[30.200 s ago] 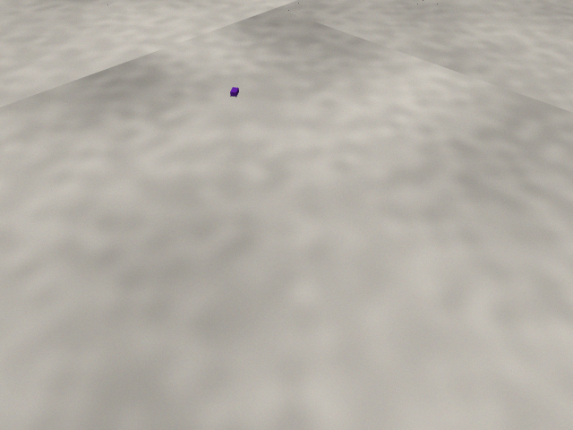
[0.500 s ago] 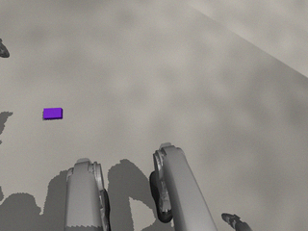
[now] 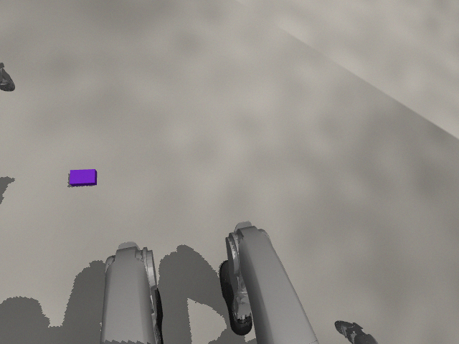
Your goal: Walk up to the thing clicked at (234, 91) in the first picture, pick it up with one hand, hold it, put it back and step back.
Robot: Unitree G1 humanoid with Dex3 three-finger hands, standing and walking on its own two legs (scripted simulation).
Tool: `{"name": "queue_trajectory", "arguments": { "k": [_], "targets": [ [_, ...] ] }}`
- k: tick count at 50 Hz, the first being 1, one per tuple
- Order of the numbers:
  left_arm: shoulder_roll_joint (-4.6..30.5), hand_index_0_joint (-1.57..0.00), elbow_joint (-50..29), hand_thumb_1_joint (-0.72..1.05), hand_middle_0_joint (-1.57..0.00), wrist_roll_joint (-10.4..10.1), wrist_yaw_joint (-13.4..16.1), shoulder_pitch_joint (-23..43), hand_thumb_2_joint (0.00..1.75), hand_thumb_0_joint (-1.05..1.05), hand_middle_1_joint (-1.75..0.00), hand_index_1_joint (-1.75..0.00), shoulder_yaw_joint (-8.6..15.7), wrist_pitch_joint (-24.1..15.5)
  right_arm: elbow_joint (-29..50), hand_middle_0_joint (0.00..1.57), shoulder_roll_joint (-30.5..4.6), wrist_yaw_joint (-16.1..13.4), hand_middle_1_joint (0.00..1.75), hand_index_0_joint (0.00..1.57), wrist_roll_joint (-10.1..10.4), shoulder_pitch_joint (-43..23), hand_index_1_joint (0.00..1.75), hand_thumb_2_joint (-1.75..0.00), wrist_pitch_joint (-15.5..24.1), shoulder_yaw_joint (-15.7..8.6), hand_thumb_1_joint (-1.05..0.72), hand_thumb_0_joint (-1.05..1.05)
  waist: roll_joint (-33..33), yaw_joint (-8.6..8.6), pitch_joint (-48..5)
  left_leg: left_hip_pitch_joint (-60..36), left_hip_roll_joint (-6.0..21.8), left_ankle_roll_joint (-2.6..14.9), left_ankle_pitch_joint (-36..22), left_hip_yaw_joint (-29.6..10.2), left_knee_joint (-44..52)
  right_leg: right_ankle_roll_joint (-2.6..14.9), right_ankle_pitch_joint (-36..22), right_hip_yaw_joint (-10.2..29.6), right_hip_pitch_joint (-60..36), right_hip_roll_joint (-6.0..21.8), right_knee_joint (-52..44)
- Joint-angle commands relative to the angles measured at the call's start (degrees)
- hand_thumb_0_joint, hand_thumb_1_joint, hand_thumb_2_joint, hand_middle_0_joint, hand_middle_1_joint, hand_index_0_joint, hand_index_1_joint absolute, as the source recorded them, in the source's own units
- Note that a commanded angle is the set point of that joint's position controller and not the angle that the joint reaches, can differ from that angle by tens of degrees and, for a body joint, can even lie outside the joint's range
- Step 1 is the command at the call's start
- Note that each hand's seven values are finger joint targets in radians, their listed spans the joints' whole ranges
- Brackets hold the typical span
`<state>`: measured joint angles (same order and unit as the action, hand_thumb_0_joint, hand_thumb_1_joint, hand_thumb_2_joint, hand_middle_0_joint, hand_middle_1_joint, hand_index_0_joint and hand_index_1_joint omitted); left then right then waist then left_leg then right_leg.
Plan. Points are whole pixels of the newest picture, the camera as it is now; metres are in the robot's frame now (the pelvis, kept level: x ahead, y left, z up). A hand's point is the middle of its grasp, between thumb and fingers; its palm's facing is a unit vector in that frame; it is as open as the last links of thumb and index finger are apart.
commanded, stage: go down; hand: left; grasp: from above
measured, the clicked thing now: (83, 177) +0.54 +0.27 -0.48
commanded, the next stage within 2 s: approach in 1.68 s
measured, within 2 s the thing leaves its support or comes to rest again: neither
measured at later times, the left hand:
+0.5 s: hand out of the picture +0.51 +0.32 -0.02, palm faces -0.46 +0.01 -0.89, open 13.3 cm
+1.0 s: hand out of the picture +0.50 +0.33 -0.01, palm faces -0.47 +0.00 -0.88, open 13.2 cm
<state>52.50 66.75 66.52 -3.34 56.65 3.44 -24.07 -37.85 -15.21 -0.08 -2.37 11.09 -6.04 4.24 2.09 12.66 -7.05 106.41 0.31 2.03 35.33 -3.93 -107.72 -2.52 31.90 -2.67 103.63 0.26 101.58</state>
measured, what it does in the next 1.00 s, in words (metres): stands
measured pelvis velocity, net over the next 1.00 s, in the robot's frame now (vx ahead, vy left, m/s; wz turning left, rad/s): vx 0.01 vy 0.00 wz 0.00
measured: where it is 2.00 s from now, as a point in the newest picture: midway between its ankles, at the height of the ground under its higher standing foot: (196, 323)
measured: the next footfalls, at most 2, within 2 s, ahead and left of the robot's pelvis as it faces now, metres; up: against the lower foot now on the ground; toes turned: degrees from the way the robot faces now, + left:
none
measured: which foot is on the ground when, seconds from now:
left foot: down 0.00-1.00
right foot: down 0.00-1.00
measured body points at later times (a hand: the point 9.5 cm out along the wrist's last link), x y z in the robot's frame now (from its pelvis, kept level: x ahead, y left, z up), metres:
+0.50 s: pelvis +0.01 +0.01 +0.03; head +0.21 +0.06 +0.42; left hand +0.53 +0.32 +0.03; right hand +0.05 -0.26 -0.09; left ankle +0.08 +0.10 -0.46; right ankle +0.11 -0.14 -0.46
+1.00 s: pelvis +0.01 +0.00 +0.04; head +0.22 +0.05 +0.44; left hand +0.52 +0.33 +0.04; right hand +0.06 -0.26 -0.07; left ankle +0.08 +0.10 -0.46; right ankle +0.11 -0.14 -0.46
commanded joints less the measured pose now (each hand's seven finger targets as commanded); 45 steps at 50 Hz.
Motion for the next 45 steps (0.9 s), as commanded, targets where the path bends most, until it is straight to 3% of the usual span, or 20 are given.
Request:
{"name": "queue_trajectory", "arguments": {
  "k": [1,4,9,12,15,19,26,32,37,40,45],
  "targets": [
    [17.11,-0.23,-10.33,-0.36,-0.23,-1.48,3.07,22.56,0.84,0.0,-0.84,-0.84,4.09,0.63,0.7,0.2,-12.37,-0.82,0.3,0.2,-0.22,10.62,0.3,-0.9,0.31,-4.3,-0.92,0.0,17.05,0.81,-37.21,-34.24,0.48,-0.66,-8.95,-2.29,17.21,4.71,-7.32,-1.92,-14.82,-1.28,-10.73],
    [17.58,-0.22,-9.95,-0.37,-0.23,-1.54,3.32,23.22,0.85,0.0,-0.85,-0.85,4.24,1.14,0.38,0.2,-12.46,-0.76,0.3,0.2,-0.21,10.71,0.3,-0.9,0.27,-4.33,-0.92,0.0,16.81,0.87,-37.65,-34.75,0.48,-0.54,-10.03,-2.04,17.39,4.76,-7.79,-1.81,-15.6,-1.35,-11.76],
    [16.48,-0.22,-7.47,-0.38,-0.23,-1.15,3.4,21.34,0.85,0.0,-0.86,-0.86,3.32,1.96,0.61,0.2,-11.99,-0.93,0.3,0.2,0.12,9.7,0.3,-0.9,0.37,-4.08,-0.92,0.0,15.68,0.66,-34.82,-33.03,0.5,-0.46,-5.2,-2.2,19.8,4.67,-5.48,-1.9,-17.05,-1.47,-13.23],
    [17.0,-0.22,-6.95,-0.38,-0.22,-1.0,3.31,20.66,0.85,0.0,-0.85,-0.86,3.51,2.27,0.77,0.2,-11.95,-0.98,0.3,0.2,0.42,9.98,0.3,-0.9,0.38,-4.1,-0.92,0.0,14.83,0.4,-35.29,-33.27,0.42,-0.49,-5.9,-2.37,20.26,4.75,-5.81,-1.76,-18.23,-1.57,-13.63],
    [17.18,-0.23,-7.45,-0.37,-0.23,-1.23,3.05,19.76,0.84,0.0,-0.86,-0.86,3.77,2.27,0.78,0.2,-11.84,-0.97,0.3,0.2,0.31,10.51,0.3,-0.91,0.38,-4.09,-0.93,0.0,14.71,-0.07,-37.16,-35.89,0.52,-0.55,-11.14,-2.08,19.14,4.86,-8.26,-1.73,-18.28,-1.8,-13.58],
    [17.53,-0.21,-8.99,-0.39,-0.22,-1.96,3.18,20.37,0.85,0.0,-0.87,-0.87,4.36,1.74,0.66,0.2,-11.83,-0.91,0.3,0.2,0.23,10.9,0.3,-0.91,0.39,-3.95,-0.93,0.0,15.07,-0.15,-36.7,-35.87,0.45,-0.65,-13.69,-1.97,18.98,4.95,-9.61,-1.54,-18.23,-1.74,-13.71],
    [16.92,-0.22,-7.12,-0.38,-0.22,-1.15,3.56,20.35,0.84,0.0,-0.87,-0.86,3.72,1.47,0.84,0.2,-11.99,-0.96,0.3,0.2,0.37,10.52,0.3,-0.91,0.37,-4.0,-0.92,0.0,15.52,0.21,-33.34,-36.76,1.05,-1.08,-7.63,-3.73,22.48,4.8,-6.04,-1.92,-17.34,-1.79,-14.64],
    [18.48,-0.22,-9.19,-0.39,-0.22,-0.88,3.77,21.71,0.85,0.0,-0.87,-0.87,4.5,0.86,0.33,0.2,-11.79,-0.92,0.3,0.2,-0.01,11.4,0.3,-0.91,0.47,-3.94,-0.93,0.0,15.56,0.33,-38.5,-37.86,0.46,-0.45,-12.24,-1.65,19.43,4.85,-8.75,-1.22,-19.58,-1.9,-15.29],
    [18.06,-0.22,-9.1,-0.39,-0.23,-0.99,3.58,21.45,0.85,0.0,-0.85,-0.86,4.17,1.06,0.16,0.2,-11.84,-0.93,0.3,0.2,0.06,11.05,0.3,-0.91,0.25,-4.09,-0.93,0.0,16.94,0.4,-36.38,-38.98,0.83,-0.96,-11.89,-2.6,21.41,4.86,-8.41,-1.43,-18.85,-1.87,-15.79],
    [18.29,-0.24,-8.65,-0.36,-0.24,-1.12,3.64,19.4,0.83,0.0,-0.85,-0.85,4.56,1.45,0.46,0.2,-12.21,-0.87,0.3,0.2,0.27,11.09,0.3,-0.91,0.0,-4.41,-0.93,0.0,17.15,-0.7,-36.97,-41.6,1.05,-1.33,-13.14,-3.88,22.86,4.92,-8.32,-1.8,-18.8,-1.9,-15.72],
    [17.68,-0.26,-8.67,-0.34,-0.26,-1.97,3.71,18.43,0.8,0.0,-0.84,-0.84,4.42,2.03,0.72,0.2,-11.26,-0.82,0.3,0.2,0.52,11.0,0.3,-0.91,-0.03,-4.08,-0.93,0.0,14.45,-0.27,-35.61,-38.0,0.68,-0.62,-10.65,-1.89,22.61,4.76,-7.72,-1.44,-22.5,-2.13,-17.91]
  ]
}}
